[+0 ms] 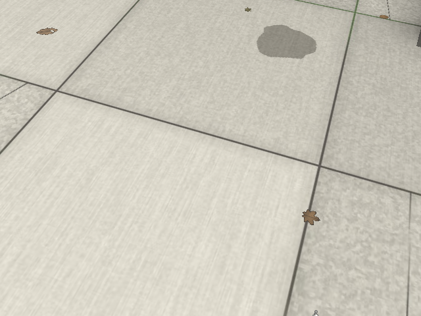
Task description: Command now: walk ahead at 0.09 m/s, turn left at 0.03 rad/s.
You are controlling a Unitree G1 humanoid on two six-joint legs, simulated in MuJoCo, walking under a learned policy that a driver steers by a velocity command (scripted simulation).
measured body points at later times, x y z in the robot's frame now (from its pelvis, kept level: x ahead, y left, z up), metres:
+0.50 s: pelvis +0.06 -0.02 +0.00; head +0.07 -0.02 +0.45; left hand +0.12 +0.23 -0.14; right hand +0.15 -0.28 -0.13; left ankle +0.09 +0.10 -0.73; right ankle +0.04 -0.15 -0.73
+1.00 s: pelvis +0.12 +0.00 -0.01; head +0.12 +0.01 +0.44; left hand +0.10 +0.26 -0.16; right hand +0.17 -0.27 -0.14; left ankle +0.11 +0.09 -0.73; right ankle +0.04 -0.15 -0.73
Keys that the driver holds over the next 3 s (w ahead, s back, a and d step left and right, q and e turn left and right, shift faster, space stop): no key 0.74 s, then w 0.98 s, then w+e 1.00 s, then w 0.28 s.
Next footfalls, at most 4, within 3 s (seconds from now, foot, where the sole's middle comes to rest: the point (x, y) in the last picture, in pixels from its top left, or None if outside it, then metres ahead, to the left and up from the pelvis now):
0.16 right None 0.08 -0.15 -0.77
1.46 right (264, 301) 0.52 -0.14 -0.77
2.00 left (193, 213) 0.82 0.10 -0.77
2.52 right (280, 172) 1.03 -0.23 -0.77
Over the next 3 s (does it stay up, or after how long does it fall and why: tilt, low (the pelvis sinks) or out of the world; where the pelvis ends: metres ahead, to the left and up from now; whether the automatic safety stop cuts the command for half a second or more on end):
stays up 1.16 -0.20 0.00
